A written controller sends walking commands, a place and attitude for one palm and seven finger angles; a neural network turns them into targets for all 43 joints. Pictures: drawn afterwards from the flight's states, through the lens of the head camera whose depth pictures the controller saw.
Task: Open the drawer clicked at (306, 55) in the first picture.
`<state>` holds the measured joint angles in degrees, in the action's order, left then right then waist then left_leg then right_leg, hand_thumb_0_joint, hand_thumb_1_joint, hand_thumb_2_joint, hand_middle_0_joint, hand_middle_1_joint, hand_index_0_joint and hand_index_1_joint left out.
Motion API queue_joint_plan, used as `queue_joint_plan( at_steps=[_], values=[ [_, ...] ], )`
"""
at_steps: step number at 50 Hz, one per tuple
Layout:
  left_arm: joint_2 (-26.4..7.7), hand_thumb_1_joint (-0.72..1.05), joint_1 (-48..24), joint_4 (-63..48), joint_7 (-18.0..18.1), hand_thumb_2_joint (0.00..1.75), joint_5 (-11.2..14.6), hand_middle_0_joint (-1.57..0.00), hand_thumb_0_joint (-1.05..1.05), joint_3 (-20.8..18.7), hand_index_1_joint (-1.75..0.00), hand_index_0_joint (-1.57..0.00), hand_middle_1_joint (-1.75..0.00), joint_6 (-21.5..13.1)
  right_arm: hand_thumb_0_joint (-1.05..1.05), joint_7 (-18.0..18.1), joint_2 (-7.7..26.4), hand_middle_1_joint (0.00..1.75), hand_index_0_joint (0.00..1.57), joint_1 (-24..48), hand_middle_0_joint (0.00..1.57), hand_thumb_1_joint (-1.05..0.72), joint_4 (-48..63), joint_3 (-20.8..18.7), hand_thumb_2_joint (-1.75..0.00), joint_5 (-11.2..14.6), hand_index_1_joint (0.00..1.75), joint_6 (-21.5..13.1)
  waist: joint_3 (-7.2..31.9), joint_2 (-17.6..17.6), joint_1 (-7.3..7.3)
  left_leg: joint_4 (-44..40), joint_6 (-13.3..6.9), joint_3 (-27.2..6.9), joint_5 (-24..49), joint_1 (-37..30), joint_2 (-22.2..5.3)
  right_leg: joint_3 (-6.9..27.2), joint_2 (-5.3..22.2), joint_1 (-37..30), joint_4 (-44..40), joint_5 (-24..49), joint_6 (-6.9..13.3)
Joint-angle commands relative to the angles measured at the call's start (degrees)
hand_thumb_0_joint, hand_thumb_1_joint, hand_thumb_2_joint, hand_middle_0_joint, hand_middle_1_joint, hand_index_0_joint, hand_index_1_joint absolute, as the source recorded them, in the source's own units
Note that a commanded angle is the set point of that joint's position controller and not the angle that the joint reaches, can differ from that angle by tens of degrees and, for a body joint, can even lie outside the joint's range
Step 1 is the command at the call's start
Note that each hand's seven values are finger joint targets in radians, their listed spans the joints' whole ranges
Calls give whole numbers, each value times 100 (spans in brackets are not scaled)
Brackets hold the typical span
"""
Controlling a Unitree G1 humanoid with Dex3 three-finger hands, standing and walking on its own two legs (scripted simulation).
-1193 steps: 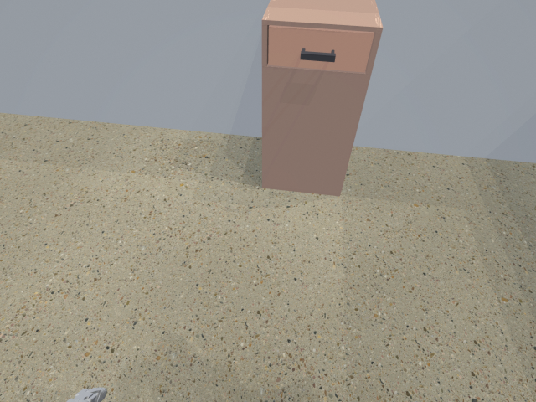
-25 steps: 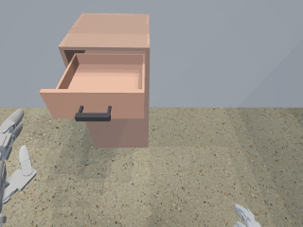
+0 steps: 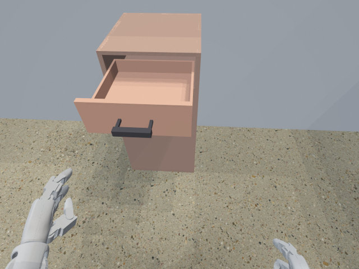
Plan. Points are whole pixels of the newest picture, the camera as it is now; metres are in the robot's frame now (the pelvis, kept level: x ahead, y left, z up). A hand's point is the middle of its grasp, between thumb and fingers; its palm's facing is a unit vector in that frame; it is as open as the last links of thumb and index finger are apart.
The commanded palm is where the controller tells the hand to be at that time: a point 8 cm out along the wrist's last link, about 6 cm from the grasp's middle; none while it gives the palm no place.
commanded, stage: let the arm hang, fingers relaxed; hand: left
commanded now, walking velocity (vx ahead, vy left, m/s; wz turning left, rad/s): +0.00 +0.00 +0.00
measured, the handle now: (133, 127) +0.53 +0.19 -0.01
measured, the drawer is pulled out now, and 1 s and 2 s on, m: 0.30 0.30 0.30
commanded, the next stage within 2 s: look to check the result in 1.00 s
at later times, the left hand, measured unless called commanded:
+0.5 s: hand out of the picture -0.06 +0.21 -0.16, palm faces -0.02 -0.97 -0.23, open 7.3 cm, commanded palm none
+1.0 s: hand out of the picture +0.05 +0.20 -0.16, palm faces -0.04 -0.97 -0.22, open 7.3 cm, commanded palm none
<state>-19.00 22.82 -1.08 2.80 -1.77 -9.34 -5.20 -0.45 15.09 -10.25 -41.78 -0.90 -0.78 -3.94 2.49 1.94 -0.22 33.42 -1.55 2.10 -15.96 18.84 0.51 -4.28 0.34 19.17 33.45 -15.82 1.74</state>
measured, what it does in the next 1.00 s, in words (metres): stands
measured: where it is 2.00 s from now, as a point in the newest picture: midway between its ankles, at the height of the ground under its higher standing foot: outside the picture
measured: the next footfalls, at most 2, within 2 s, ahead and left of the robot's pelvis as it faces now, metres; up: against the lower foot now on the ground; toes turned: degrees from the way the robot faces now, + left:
none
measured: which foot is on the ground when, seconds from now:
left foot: down 0.00-1.00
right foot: down 0.00-1.00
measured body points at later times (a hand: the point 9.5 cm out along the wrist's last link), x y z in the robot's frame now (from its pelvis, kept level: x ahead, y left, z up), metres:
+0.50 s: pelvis +0.00 +0.02 +0.01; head +0.03 +0.02 +0.46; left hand -0.06 +0.26 -0.14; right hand -0.04 -0.20 -0.15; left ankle +0.01 +0.10 -0.73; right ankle +0.02 -0.10 -0.73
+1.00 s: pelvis +0.01 +0.02 +0.02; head +0.01 +0.01 +0.47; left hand +0.06 +0.25 -0.14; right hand +0.00 -0.21 -0.15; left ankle +0.01 +0.10 -0.73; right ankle +0.02 -0.10 -0.73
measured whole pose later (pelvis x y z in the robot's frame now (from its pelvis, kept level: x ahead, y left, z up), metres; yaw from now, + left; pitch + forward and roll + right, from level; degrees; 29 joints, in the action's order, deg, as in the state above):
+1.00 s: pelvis +0.01 +0.02 +0.02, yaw -3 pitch -2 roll +0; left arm -9.9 11.7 64.5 1.7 -0.7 -0.3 -0.8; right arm 1.5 9.6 -14.7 -64.9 -0.7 -0.5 -0.4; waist -2.7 0.8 1.0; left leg 20.4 -2.6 5.0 -11.2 7.3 1.3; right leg -1.1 0.5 9.3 21.7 -10.4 0.3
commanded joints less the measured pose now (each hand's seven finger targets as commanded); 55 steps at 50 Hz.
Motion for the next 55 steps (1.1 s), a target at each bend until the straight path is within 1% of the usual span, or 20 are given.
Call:
queue_joint_plan(
  at_steps=[1,2,3,5,6,9,11,12,16,17,22,25,27,30,36,41,46,47,52,55],
  values=[
    [-103,90,-32,2217,-218,90,-46,-20,0,455,-30,-20,-30,544,0,75,586,30,20,-36,20,-90,209,-72,-90,-47,30,115,193,-863,-36,-450,-187,-768,1740,141,-680,727,456,-865,-421,1405,14],
    [-170,90,-259,2664,-199,90,-32,-20,0,490,-30,-20,-30,551,0,86,540,30,20,-44,20,-90,112,-77,-90,-39,30,178,98,-912,15,-475,-79,-630,1558,-109,-499,854,587,-756,-580,1592,139],
    [-167,90,-398,3100,-196,90,1,-20,0,550,-30,-20,-30,554,0,106,492,30,20,-51,20,-90,-38,-50,-90,-50,30,232,-33,-587,42,-578,-49,-565,1559,-279,-466,908,637,-703,-680,1725,156],
    [-190,90,-614,3899,-189,90,48,-20,0,650,-30,-20,-30,567,0,113,392,30,20,-39,20,-90,-359,20,-90,-41,30,299,-290,107,38,-1005,-36,-613,1283,-357,-540,866,527,-693,-860,1208,93],
    [-187,90,-653,4255,-188,90,59,-20,0,694,-30,-20,-30,566,0,118,384,30,20,-44,20,-90,-504,47,-90,-31,30,320,-385,242,25,-1213,-42,-642,981,-326,-589,851,469,-749,-998,855,58],
    [-127,90,-559,5116,-189,90,84,-20,0,772,-30,-20,-30,525,0,149,324,30,20,-192,20,-90,-927,80,-90,7,30,339,-282,358,-1,-1470,-49,-662,467,-471,-603,844,471,-1007,-1323,621,60],
    [-3,90,-413,5522,-177,90,93,-20,0,762,-30,-20,-30,498,0,173,192,30,20,-344,20,-90,-1165,79,-90,-1,30,355,-240,675,2,-1572,-34,-606,239,-585,-578,803,485,-1031,-1453,567,87],
    [15,90,-397,5667,-165,90,88,-20,0,777,-30,-20,-30,494,0,183,178,30,20,-423,20,-90,-1244,64,-90,19,30,375,-343,460,17,-1603,-35,-637,212,-666,-615,766,467,-950,-1505,533,91],
    [166,90,-284,6166,-148,90,107,-20,0,857,-30,-20,-30,480,0,217,69,30,20,-778,20,-90,-1669,62,-90,29,30,380,-377,244,58,-1725,-54,-645,204,-780,-661,691,495,-914,-1556,555,84],
    [193,90,-214,6266,-131,90,104,-20,0,857,-30,-20,-30,464,0,226,35,30,20,-841,20,-90,-1743,46,-90,43,30,374,-430,64,40,-1739,-67,-650,294,-841,-683,670,487,-878,-1571,558,87],
    [307,90,-89,6575,-90,90,107,-20,0,884,-30,-20,-30,491,0,261,-32,30,20,-1050,20,-90,-2024,25,-90,43,30,376,-736,-75,24,-1910,-94,-693,56,-764,-729,630,467,-753,-1536,376,68],
    [302,90,-97,6653,-76,90,108,-20,0,876,-30,-20,-30,508,0,268,-60,30,20,-1134,20,-90,-2138,20,-90,34,30,360,-735,-50,29,-2007,-94,-750,-33,-718,-753,631,464,-778,-1444,392,59],
    [283,90,-67,6674,-62,90,109,-20,0,868,-30,-20,-30,480,0,268,-62,30,20,-1114,20,-90,-2158,3,-90,46,30,343,-668,-348,-1,-1900,-121,-674,265,-847,-728,642,488,-802,-1464,497,70],
    [296,90,-192,6660,-50,90,105,-20,0,861,-30,-20,-30,485,0,268,-92,30,20,-1131,20,-90,-2227,0,-90,30,30,340,-837,-145,35,-1921,-99,-646,267,-768,-705,687,488,-733,-1461,487,64],
    [267,90,-385,6582,-39,90,95,-20,0,819,-30,-20,-30,459,0,261,-100,30,20,-1051,20,-90,-2248,-23,-90,19,30,310,-832,-63,44,-1916,-73,-586,471,-804,-696,725,497,-778,-1452,627,63],
    [244,90,-544,6523,-50,90,86,-20,0,793,-30,-20,-30,446,0,247,-86,30,20,-918,20,-90,-2218,-39,-90,10,30,314,-903,-133,55,-1897,-54,-532,527,-818,-679,749,504,-739,-1506,699,55],
    [171,90,-697,6470,-59,90,84,-20,0,759,-30,-20,-30,423,0,248,2,30,20,-805,20,-90,-2193,-49,-90,7,30,295,-694,-8,63,-1870,-37,-502,753,-959,-695,785,522,-879,-1534,847,60],
    [176,90,-688,6462,-56,90,80,-20,0,753,-30,-20,-30,417,0,248,-2,30,20,-784,20,-90,-2164,-60,-90,16,30,299,-676,-122,49,-1858,-47,-514,753,-999,-704,771,507,-854,-1546,827,56],
    [86,90,-792,6473,-67,90,88,-20,0,743,-30,-20,-30,395,0,250,110,30,20,-684,20,-90,-2152,-63,-90,17,30,294,-591,-201,62,-1835,-42,-483,961,-1125,-715,789,538,-926,-1607,978,66],
    [41,90,-868,6490,-76,90,93,-20,0,744,-30,-20,-30,402,0,245,157,30,20,-626,20,-90,-2167,-57,-90,7,30,310,-648,-114,79,-1857,-28,-472,896,-1119,-708,810,558,-923,-1665,931,69]
  ],
)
